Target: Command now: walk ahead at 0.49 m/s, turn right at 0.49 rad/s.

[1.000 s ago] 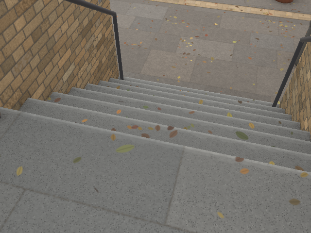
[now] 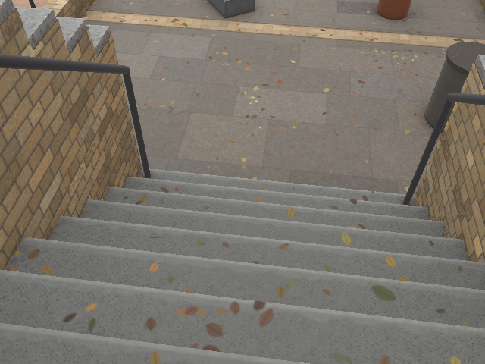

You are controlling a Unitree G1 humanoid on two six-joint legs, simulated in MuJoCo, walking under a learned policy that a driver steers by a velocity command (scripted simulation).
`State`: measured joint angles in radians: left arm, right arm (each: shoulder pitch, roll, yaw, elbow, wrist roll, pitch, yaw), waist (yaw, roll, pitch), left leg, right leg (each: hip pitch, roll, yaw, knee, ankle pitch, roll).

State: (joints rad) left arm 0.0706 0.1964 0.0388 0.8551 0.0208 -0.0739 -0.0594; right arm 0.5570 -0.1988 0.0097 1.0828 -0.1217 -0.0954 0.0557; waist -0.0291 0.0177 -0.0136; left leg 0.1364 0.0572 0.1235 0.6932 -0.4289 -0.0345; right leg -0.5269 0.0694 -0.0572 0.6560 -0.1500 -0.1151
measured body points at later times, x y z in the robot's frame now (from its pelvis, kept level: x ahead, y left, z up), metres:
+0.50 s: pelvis +0.27 +0.03 +0.03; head +0.27 +0.04 +0.48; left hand +0.40 +0.27 -0.10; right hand +0.31 -0.24 -0.08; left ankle +0.35 +0.12 -0.71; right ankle +0.18 -0.08 -0.62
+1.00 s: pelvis +0.42 -0.06 +0.02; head +0.41 -0.08 +0.47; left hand +0.55 +0.16 -0.11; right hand +0.31 -0.30 -0.13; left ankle +0.44 +0.08 -0.64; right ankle +0.38 -0.13 -0.71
